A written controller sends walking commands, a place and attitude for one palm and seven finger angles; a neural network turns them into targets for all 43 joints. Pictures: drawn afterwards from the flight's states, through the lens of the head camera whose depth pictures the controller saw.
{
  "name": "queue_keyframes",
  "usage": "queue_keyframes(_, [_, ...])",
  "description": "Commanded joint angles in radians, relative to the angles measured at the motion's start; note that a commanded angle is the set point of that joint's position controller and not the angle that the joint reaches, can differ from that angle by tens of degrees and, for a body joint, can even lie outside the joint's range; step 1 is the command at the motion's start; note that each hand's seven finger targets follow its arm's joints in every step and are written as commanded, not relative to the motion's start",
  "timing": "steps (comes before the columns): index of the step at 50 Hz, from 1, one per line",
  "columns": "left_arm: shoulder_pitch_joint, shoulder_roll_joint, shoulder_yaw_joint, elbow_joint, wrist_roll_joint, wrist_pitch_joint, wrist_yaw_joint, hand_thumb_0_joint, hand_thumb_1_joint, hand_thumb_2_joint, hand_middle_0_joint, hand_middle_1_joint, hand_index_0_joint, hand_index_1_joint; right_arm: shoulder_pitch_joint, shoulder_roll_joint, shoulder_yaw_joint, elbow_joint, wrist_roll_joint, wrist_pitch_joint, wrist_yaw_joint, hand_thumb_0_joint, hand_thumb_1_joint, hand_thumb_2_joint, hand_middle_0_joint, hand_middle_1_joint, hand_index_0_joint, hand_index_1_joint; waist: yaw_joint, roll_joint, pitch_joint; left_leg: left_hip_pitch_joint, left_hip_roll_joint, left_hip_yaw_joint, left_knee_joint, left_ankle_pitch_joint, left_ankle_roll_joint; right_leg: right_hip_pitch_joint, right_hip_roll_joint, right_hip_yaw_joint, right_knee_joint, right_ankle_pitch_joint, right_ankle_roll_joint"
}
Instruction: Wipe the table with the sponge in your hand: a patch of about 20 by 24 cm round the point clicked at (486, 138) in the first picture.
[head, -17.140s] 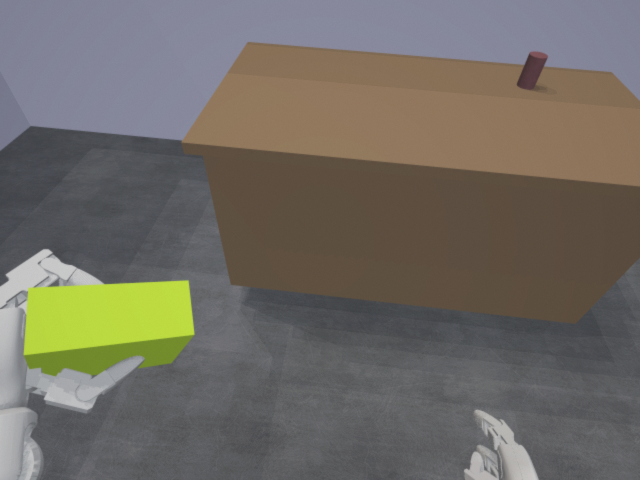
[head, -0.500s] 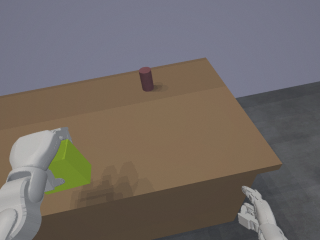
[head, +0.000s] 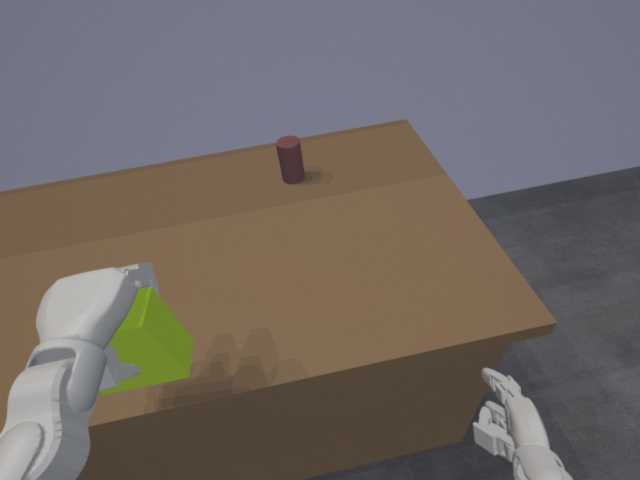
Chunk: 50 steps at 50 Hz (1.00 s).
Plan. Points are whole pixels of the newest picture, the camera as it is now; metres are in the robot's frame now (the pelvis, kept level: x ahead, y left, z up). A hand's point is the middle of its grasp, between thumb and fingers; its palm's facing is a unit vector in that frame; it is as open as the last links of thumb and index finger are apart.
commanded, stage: move the sponge above the wiping area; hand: left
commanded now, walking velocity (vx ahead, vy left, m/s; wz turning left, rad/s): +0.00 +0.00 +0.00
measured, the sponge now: (134, 351) +0.22 +0.28 +0.07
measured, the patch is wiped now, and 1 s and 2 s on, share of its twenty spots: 0.00 0.00 0.00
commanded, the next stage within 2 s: none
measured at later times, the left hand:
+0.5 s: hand (139, 314) +0.25 +0.27 +0.11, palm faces +0.06 -0.08 -1.00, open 9.5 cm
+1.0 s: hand (142, 306) +0.26 +0.28 +0.10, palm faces +0.04 -0.06 -1.00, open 9.5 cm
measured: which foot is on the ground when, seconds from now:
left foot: down 0.00-1.00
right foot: down 0.00-1.00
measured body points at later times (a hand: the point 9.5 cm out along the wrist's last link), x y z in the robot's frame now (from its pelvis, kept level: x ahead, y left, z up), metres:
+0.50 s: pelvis +0.00 +0.01 +0.00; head -0.01 -0.03 +0.45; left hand +0.24 +0.27 +0.16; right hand +0.25 -0.18 -0.08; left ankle -0.01 +0.14 -0.74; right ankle +0.04 -0.12 -0.74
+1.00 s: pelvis +0.02 +0.00 +0.00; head +0.02 -0.04 +0.45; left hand +0.26 +0.28 +0.15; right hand +0.26 -0.20 -0.09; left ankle +0.00 +0.14 -0.74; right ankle +0.04 -0.12 -0.74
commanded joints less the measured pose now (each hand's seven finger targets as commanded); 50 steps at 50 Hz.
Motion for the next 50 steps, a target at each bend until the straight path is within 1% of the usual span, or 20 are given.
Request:
queue_keyframes(1, [-0.212,0.253,0.205,-0.196,0.037,-0.038,0.075,0.000,0.100,1.300,-1.200,-1.600,-1.200,-1.600,-0.192,-0.076,-0.028,-0.168,-0.008,-0.059,-0.006,0.000,-0.900,-0.900,0.200,0.300,0.200,0.300,0.015,-0.064,-0.182,-0.046,-0.036,-0.034,-0.066,0.172,0.054,0.128,0.022,0.067,-0.088,0.031,-0.055])
queue_keyframes(3, [-0.206,0.252,0.224,-0.191,0.032,-0.028,0.090,0.000,0.100,1.300,-1.200,-1.600,-1.200,-1.600,-0.224,-0.074,-0.026,-0.163,0.001,-0.056,-0.004,0.000,-0.900,-0.900,0.200,0.300,0.200,0.300,0.017,-0.032,-0.146,-0.057,-0.034,-0.041,-0.073,0.142,0.049,0.109,0.036,0.095,-0.095,-0.001,-0.065])
queue_keyframes(4, [-0.233,0.197,0.168,-0.167,0.030,-0.021,0.090,0.000,0.100,1.300,-1.200,-1.600,-1.200,-1.600,-0.210,-0.072,-0.024,-0.166,-0.002,-0.057,-0.003,0.000,-0.900,-0.900,0.200,0.300,0.200,0.300,0.009,-0.056,-0.147,-0.067,-0.033,-0.028,-0.075,0.131,0.050,0.109,0.024,0.060,-0.091,-0.001,-0.057])
queue_keyframes(8, [-0.244,0.201,0.161,-0.148,0.032,0.013,0.095,0.000,0.100,1.300,-1.200,-1.600,-1.200,-1.600,-0.247,-0.077,-0.021,-0.161,0.007,-0.052,-0.007,0.000,-0.900,-0.900,0.200,0.300,0.200,0.300,0.009,-0.017,-0.130,-0.084,-0.037,-0.040,-0.099,0.077,0.045,0.108,0.034,0.085,-0.092,-0.037,-0.063])
queue_keyframes(13, [-0.328,0.177,0.095,-0.155,0.059,0.022,0.073,0.000,0.100,1.300,-1.200,-1.600,-1.200,-1.600,-0.250,-0.074,-0.016,-0.160,0.005,-0.057,-0.013,0.000,-0.900,-0.900,0.200,0.300,0.200,0.300,-0.009,-0.025,-0.159,-0.074,-0.036,-0.040,-0.109,0.054,0.052,0.120,0.039,0.078,-0.087,-0.036,-0.061])
queue_keyframes(14, [-0.344,0.144,0.056,-0.147,0.065,0.019,0.066,0.000,0.100,1.300,-1.200,-1.600,-1.200,-1.600,-0.228,-0.072,-0.014,-0.164,0.000,-0.061,-0.014,0.000,-0.900,-0.900,0.200,0.300,0.200,0.300,-0.007,-0.036,-0.182,-0.074,-0.040,-0.028,-0.105,0.065,0.060,0.132,0.030,0.040,-0.080,-0.023,-0.056])
queue_keyframes(18, [-0.350,0.192,0.109,-0.163,0.088,-0.007,0.080,0.000,0.100,1.300,-1.200,-1.600,-1.200,-1.600,-0.237,-0.068,-0.018,-0.157,-0.006,-0.060,-0.012,0.000,-0.900,-0.900,0.200,0.300,0.200,0.300,0.007,-0.023,-0.193,-0.056,-0.032,-0.049,-0.114,0.086,0.056,0.149,0.045,0.077,-0.080,-0.003,-0.066])
queue_keyframes(21, [-0.356,0.162,0.087,-0.121,0.101,-0.008,0.096,0.000,0.100,1.300,-1.200,-1.600,-1.200,-1.600,-0.219,-0.070,-0.021,-0.143,-0.010,-0.050,-0.006,0.000,-0.900,-0.900,0.200,0.300,0.200,0.300,0.007,-0.034,-0.197,-0.049,-0.031,-0.045,-0.111,0.152,0.047,0.149,0.035,0.049,-0.082,0.042,-0.065])
queue_keyframes(28, [-0.270,0.161,0.122,-0.097,0.085,0.074,0.123,0.000,0.100,1.300,-1.200,-1.600,-1.200,-1.600,-0.256,-0.075,-0.023,-0.148,0.000,-0.029,0.012,0.000,-0.900,-0.900,0.200,0.300,0.200,0.300,0.026,-0.033,-0.191,-0.057,-0.034,-0.038,-0.100,0.192,0.042,0.158,0.039,0.082,-0.080,0.061,-0.074])
queue_keyframes(29, [-0.280,0.111,0.068,-0.082,0.083,0.089,0.113,0.000,0.100,1.300,-1.200,-1.600,-1.200,-1.600,-0.246,-0.074,-0.020,-0.155,0.002,-0.028,0.013,0.000,-0.900,-0.900,0.200,0.300,0.200,0.300,0.014,-0.057,-0.192,-0.067,-0.034,-0.023,-0.095,0.192,0.046,0.155,0.029,0.047,-0.074,0.065,-0.066])
queue_keyframes(31, [-0.296,0.139,0.075,-0.055,0.081,0.102,0.100,0.000,0.100,1.300,-1.200,-1.600,-1.200,-1.600,-0.239,-0.085,-0.024,-0.144,0.006,-0.018,0.010,0.000,-0.900,-0.900,0.200,0.300,0.200,0.300,0.004,-0.079,-0.174,-0.066,-0.036,-0.029,-0.096,0.179,0.046,0.138,0.028,0.057,-0.086,0.055,-0.063])
queue_keyframes(33, [-0.307,0.125,0.053,-0.108,0.084,0.102,0.083,0.000,0.100,1.300,-1.200,-1.600,-1.200,-1.600,-0.261,-0.079,-0.020,-0.162,0.010,-0.022,0.009,0.000,-0.900,-0.900,0.200,0.300,0.200,0.300,0.000,-0.059,-0.182,-0.051,-0.038,-0.033,-0.090,0.161,0.051,0.128,0.036,0.078,-0.084,0.036,-0.068])
queue_keyframes(34, [-0.326,0.091,0.009,-0.105,0.085,0.097,0.072,0.000,0.100,1.300,-1.200,-1.600,-1.200,-1.600,-0.239,-0.077,-0.019,-0.165,0.008,-0.028,0.006,0.000,-0.900,-0.900,0.200,0.300,0.200,0.300,-0.008,-0.069,-0.203,-0.048,-0.039,-0.020,-0.084,0.166,0.059,0.133,0.029,0.043,-0.077,0.044,-0.060])
queue_keyframes(38, [-0.386,0.178,0.079,-0.112,0.101,0.039,0.072,0.000,0.100,1.300,-1.200,-1.600,-1.200,-1.600,-0.226,-0.082,-0.024,-0.153,0.000,-0.038,-0.006,0.000,-0.900,-0.900,0.200,0.300,0.200,0.300,-0.007,-0.069,-0.214,-0.017,-0.041,-0.033,-0.072,0.174,0.062,0.121,0.040,0.083,-0.092,0.047,-0.068])
queue_keyframes(39, [-0.381,0.144,0.050,-0.110,0.106,0.025,0.074,0.000,0.100,1.300,-1.200,-1.600,-1.200,-1.600,-0.206,-0.075,-0.022,-0.160,-0.003,-0.047,-0.009,0.000,-0.900,-0.900,0.200,0.300,0.200,0.300,-0.006,-0.071,-0.247,-0.015,-0.044,-0.021,-0.064,0.194,0.066,0.139,0.029,0.049,-0.081,0.063,-0.062])
queue_keyframes(42, [-0.380,0.171,0.091,-0.081,0.111,-0.018,0.101,0.000,0.100,1.300,-1.200,-1.600,-1.200,-1.600,-0.187,-0.077,-0.035,-0.139,-0.008,-0.044,-0.011,0.000,-0.900,-0.900,0.200,0.300,0.200,0.300,0.002,-0.059,-0.243,0.002,-0.041,-0.025,-0.060,0.240,0.055,0.136,0.027,0.062,-0.086,0.116,-0.066])
queue_keyframes(43, [-0.350,0.213,0.143,-0.102,0.111,-0.020,0.112,0.000,0.100,1.300,-1.200,-1.600,-1.200,-1.600,-0.205,-0.079,-0.035,-0.142,-0.009,-0.050,-0.011,0.000,-0.900,-0.900,0.200,0.300,0.200,0.300,0.013,-0.041,-0.245,0.012,-0.042,-0.035,-0.055,0.248,0.056,0.142,0.038,0.094,-0.089,0.119,-0.077])
queue_keyframes(47, [-0.285,0.162,0.127,-0.046,0.089,-0.003,0.134,0.000,0.100,1.300,-1.200,-1.600,-1.200,-1.600,-0.187,-0.081,-0.042,-0.136,-0.003,-0.039,-0.004,0.000,-0.900,-0.900,0.200,0.300,0.200,0.300,0.011,-0.055,-0.227,-0.009,-0.036,-0.021,-0.053,0.291,0.046,0.146,0.019,0.065,-0.078,0.182,-0.066])
queue_keyframes(48, [-0.277,0.196,0.165,-0.029,0.085,0.016,0.138,0.000,0.100,1.300,-1.200,-1.600,-1.200,-1.600,-0.207,-0.086,-0.038,-0.133,0.000,-0.038,-0.003,0.000,-0.900,-0.900,0.200,0.300,0.200,0.300,0.013,-0.050,-0.198,-0.015,-0.039,-0.027,-0.056,0.267,0.046,0.132,0.031,0.092,-0.088,0.149,-0.074])
queue_keyframes(50, [-0.282,0.159,0.121,-0.002,0.077,0.039,0.129,0.000,0.100,1.300,-1.200,-1.600,-1.200,-1.600,-0.199,-0.088,-0.037,-0.135,0.006,-0.034,-0.001,0.000,-0.900,-0.900,0.200,0.300,0.200,0.300,0.003,-0.078,-0.196,-0.035,-0.040,-0.019,-0.057,0.259,0.046,0.132,0.022,0.063,-0.081,0.149,-0.063])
